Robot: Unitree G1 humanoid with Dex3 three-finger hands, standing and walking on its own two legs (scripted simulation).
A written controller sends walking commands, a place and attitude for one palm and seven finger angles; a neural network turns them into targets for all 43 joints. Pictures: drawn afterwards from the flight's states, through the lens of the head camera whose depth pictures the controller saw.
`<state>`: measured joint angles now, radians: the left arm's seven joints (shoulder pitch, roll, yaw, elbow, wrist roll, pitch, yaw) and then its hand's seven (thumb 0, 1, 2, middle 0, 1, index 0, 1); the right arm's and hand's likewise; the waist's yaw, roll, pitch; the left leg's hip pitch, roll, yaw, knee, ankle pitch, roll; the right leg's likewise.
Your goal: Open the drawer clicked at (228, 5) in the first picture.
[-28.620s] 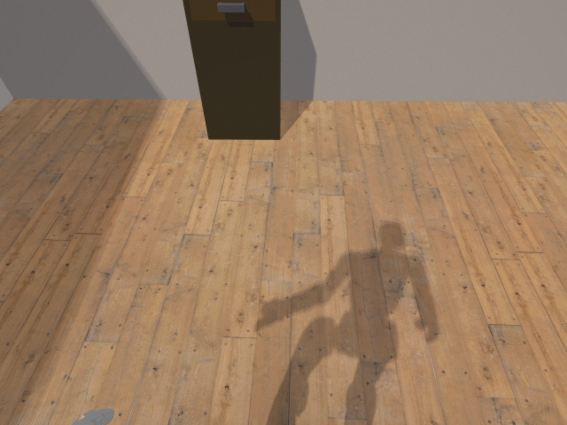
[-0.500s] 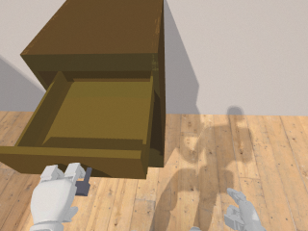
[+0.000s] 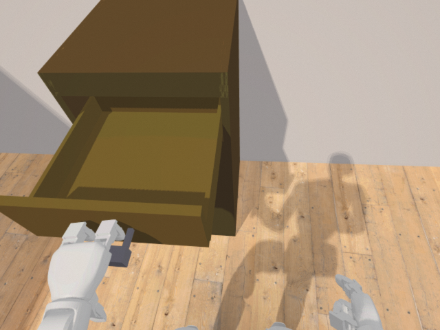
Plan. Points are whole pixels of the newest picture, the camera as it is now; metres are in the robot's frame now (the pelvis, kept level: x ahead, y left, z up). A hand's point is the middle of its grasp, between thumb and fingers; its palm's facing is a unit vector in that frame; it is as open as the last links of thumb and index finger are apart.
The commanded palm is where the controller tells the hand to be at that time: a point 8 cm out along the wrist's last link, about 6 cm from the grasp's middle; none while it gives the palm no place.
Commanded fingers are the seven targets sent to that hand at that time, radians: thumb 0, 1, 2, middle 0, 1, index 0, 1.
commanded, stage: lift the hand off the handle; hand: left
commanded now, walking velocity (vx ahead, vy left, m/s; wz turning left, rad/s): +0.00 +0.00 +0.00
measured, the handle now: (101, 242) +0.26 +0.26 +0.01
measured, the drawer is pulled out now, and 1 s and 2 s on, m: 0.30 0.29 0.29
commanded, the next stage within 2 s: draw the hand back to the body in 1.30 s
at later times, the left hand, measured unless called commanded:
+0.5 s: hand (79, 258) +0.21 +0.26 +0.05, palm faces +0.02 -0.06 -1.00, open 13.3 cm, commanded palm +0.19 +0.26 +0.12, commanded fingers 0.00 -0.50 0.30 -0.30 -1.20 -0.30 -1.20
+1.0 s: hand (56, 228) +0.23 +0.26 +0.13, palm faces +0.06 -0.08 -1.00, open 13.8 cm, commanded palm +0.19 +0.26 +0.19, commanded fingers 0.00 -0.50 0.30 -0.30 -1.20 -0.30 -1.20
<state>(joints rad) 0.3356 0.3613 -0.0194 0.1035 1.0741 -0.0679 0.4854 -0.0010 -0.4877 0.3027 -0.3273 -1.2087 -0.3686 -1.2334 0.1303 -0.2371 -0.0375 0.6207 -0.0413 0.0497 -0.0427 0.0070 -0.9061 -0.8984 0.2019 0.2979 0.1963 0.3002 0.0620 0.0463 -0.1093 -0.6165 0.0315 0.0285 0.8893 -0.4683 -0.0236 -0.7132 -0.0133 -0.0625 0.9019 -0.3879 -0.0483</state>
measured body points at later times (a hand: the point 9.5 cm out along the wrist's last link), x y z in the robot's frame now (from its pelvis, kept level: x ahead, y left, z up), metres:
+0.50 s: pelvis +0.00 +0.01 +0.02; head +0.03 -0.03 +0.47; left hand +0.21 +0.26 +0.10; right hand +0.21 -0.21 -0.09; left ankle -0.02 +0.14 -0.69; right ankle +0.03 -0.09 -0.69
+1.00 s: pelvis +0.03 +0.02 +0.04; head +0.03 -0.03 +0.49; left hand +0.22 +0.26 +0.19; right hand +0.25 -0.18 -0.06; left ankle -0.02 +0.14 -0.69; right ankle +0.03 -0.09 -0.69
